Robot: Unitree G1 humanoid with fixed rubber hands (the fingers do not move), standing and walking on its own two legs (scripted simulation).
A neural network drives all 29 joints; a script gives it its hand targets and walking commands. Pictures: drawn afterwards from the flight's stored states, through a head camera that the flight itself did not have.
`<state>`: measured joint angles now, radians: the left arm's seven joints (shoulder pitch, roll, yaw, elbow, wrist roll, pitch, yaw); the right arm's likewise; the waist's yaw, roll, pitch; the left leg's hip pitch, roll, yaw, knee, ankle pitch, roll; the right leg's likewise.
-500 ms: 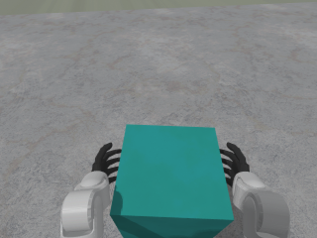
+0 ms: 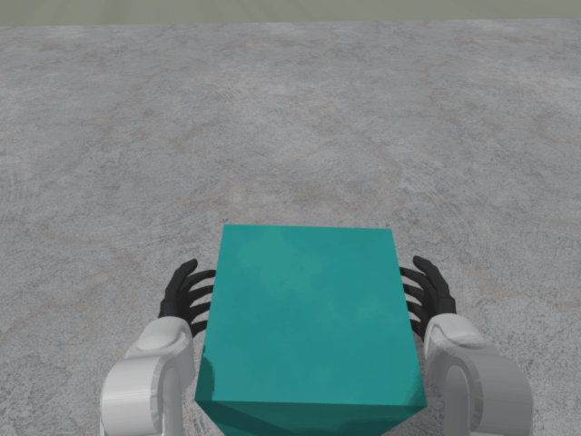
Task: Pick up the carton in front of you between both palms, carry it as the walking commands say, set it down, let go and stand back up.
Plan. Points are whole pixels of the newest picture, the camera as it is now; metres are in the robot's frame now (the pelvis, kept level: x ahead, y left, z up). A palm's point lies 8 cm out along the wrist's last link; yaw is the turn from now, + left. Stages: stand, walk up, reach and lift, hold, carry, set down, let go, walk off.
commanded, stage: carry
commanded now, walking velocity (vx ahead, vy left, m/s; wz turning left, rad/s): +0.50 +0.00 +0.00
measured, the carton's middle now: (303, 341) +0.26 +0.00 +0.03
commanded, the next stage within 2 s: none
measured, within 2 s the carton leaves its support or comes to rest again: neither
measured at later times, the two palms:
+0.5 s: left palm (227, 154) +0.57 +0.14 +0.11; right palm (390, 153) +0.58 -0.16 +0.11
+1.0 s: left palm (243, 77) +0.90 +0.14 +0.12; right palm (363, 77) +0.91 -0.16 +0.12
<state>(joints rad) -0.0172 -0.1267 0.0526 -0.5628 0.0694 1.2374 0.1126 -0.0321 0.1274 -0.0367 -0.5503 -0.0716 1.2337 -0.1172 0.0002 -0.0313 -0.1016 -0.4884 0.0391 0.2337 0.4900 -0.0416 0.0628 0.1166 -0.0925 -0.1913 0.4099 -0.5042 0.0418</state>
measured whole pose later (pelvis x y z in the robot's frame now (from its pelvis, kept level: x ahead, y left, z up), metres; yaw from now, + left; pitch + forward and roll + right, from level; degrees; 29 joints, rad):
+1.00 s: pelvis +0.67 -0.01 +0.01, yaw +1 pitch +3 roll +1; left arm 0.00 -0.13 0.04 -0.58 0.07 1.22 0.11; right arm -0.01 0.13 -0.03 -0.59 -0.08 1.23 -0.12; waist 0.01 0.00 -0.09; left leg -0.54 0.07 0.20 0.50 -0.04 0.02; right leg 0.14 -0.04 -0.19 0.21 -0.40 0.02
